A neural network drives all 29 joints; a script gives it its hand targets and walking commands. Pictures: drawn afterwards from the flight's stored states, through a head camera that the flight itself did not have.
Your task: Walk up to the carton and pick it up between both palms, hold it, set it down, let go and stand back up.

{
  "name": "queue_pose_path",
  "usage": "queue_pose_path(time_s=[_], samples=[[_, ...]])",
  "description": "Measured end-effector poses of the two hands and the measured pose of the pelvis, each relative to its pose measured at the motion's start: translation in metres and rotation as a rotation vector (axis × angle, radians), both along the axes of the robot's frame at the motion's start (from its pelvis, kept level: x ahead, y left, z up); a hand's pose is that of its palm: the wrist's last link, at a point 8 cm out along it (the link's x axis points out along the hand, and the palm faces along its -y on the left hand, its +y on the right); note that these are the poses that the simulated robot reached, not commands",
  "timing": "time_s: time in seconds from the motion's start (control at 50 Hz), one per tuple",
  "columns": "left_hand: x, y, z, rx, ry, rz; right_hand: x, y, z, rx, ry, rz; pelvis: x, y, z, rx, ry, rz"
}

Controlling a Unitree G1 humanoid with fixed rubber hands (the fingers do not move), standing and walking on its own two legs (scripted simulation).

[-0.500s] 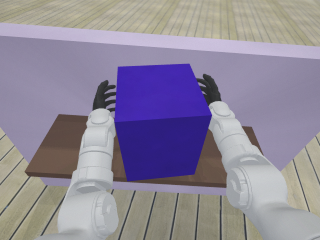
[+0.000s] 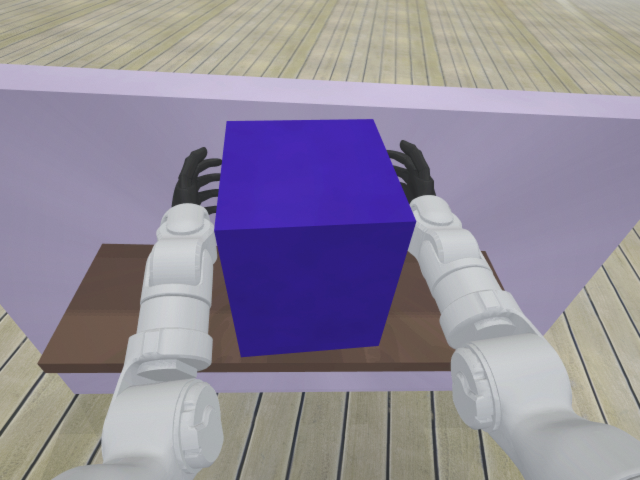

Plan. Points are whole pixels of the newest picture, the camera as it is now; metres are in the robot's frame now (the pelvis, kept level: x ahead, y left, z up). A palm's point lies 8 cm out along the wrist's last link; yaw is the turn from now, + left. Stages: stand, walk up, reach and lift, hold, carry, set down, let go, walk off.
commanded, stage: reach and lift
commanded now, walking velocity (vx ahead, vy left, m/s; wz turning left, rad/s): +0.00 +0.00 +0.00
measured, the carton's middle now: (306, 239) +0.40 +0.00 +0.11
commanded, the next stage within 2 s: hold in 1.60 s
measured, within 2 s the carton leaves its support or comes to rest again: neither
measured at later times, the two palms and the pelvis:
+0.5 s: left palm (181, 180) +0.39 +0.15 +0.22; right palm (429, 177) +0.39 -0.14 +0.23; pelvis +0.01 +0.01 +0.00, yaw +0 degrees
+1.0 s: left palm (180, 159) +0.39 +0.15 +0.24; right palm (439, 162) +0.38 -0.14 +0.25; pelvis +0.00 +0.01 +0.00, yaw +0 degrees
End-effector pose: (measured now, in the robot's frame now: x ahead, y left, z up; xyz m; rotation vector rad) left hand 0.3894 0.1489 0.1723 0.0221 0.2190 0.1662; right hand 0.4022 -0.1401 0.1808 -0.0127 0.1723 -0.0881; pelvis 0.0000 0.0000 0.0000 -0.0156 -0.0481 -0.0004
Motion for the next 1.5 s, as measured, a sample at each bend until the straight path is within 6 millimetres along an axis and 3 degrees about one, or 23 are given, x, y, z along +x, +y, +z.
queue_pose_path(time_s=[0.42,0.72,1.5], samples=[[-0.001,0.002,0.040,-0.009,-0.048,-0.044,-0.011,0.001,0.042,0.013,-0.044,-0.041,0.008,0.010,-0.001,-0.006,-0.050,0.002],[-0.005,0.001,0.056,-0.009,-0.048,-0.074,-0.022,0.000,0.053,0.028,-0.041,-0.068,0.003,0.011,-0.001,-0.006,-0.054,-0.006],[0.000,0.004,0.086,-0.024,-0.063,-0.078,-0.016,0.002,0.086,0.041,-0.047,-0.065,0.012,0.008,-0.001,-0.009,-0.050,-0.002]])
